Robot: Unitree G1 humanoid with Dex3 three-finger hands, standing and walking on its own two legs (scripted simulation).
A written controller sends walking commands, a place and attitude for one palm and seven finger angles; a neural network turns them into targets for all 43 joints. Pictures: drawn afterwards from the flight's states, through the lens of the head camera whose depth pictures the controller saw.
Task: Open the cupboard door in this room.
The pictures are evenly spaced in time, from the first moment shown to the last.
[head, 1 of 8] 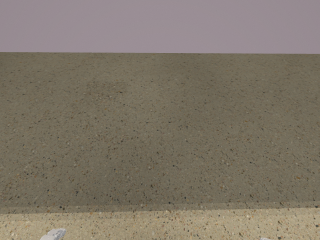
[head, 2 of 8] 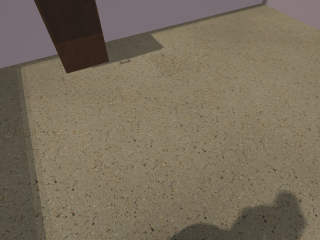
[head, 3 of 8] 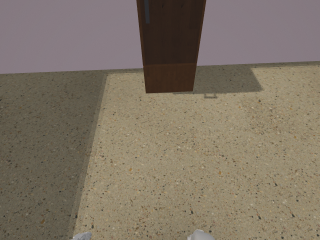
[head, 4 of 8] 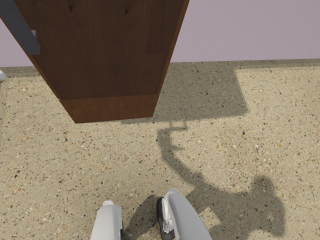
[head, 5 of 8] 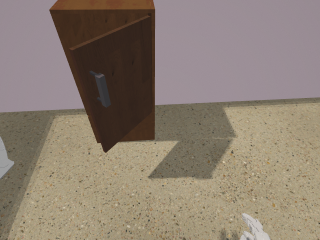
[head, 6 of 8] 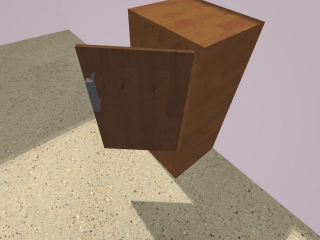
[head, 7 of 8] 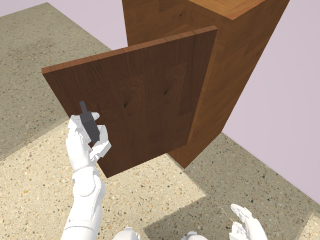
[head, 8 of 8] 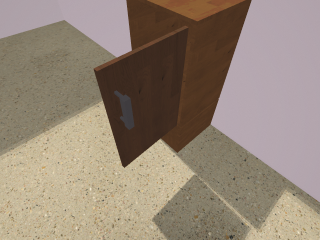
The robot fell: no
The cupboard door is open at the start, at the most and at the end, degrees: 0 94 92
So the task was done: yes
